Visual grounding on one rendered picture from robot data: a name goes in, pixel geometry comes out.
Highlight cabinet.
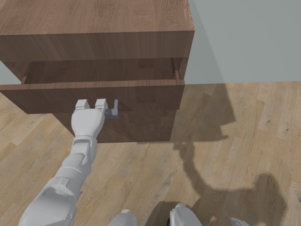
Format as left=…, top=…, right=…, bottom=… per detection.
left=0, top=0, right=195, bottom=143

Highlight left robot upper arm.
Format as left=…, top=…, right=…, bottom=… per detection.
left=21, top=195, right=77, bottom=226

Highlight handle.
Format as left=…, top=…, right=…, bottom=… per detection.
left=73, top=99, right=119, bottom=119

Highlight robot right thigh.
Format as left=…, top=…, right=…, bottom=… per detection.
left=170, top=207, right=202, bottom=226

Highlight robot left hand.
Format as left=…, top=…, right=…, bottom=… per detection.
left=71, top=99, right=108, bottom=139

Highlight left robot forearm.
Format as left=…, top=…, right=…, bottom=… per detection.
left=18, top=135, right=97, bottom=226

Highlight drawer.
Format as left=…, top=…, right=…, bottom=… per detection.
left=0, top=57, right=185, bottom=114

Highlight left robot shin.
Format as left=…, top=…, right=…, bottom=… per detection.
left=121, top=210, right=131, bottom=214

